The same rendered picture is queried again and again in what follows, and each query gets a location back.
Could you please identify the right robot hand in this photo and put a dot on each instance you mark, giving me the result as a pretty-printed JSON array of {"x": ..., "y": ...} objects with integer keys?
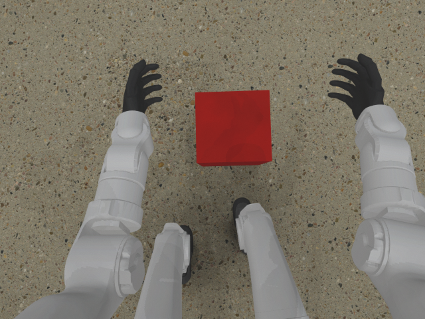
[{"x": 367, "y": 90}]

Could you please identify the left robot foot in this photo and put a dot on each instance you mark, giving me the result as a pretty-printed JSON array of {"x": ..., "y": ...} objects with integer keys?
[{"x": 186, "y": 276}]

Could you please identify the robot foot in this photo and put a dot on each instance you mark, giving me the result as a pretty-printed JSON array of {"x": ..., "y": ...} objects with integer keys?
[
  {"x": 186, "y": 276},
  {"x": 238, "y": 206}
]

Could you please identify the robot right upper arm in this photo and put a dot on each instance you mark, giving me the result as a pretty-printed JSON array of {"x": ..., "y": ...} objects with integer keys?
[{"x": 392, "y": 254}]

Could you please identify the robot left forearm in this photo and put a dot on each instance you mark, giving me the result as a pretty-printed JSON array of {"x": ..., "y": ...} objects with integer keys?
[{"x": 116, "y": 209}]

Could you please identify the robot right forearm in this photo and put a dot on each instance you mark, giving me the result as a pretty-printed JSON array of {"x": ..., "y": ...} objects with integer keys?
[{"x": 387, "y": 171}]

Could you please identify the carton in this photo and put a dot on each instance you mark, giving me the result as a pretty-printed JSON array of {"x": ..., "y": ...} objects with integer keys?
[{"x": 233, "y": 128}]

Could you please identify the robot left upper arm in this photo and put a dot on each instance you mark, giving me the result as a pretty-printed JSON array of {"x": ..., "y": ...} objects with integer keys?
[{"x": 101, "y": 271}]

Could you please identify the right robot foot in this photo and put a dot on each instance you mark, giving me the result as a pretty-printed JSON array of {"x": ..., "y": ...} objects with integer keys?
[{"x": 238, "y": 206}]

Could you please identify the left robot hand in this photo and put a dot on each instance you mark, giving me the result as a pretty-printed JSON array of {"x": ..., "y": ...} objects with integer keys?
[{"x": 134, "y": 95}]

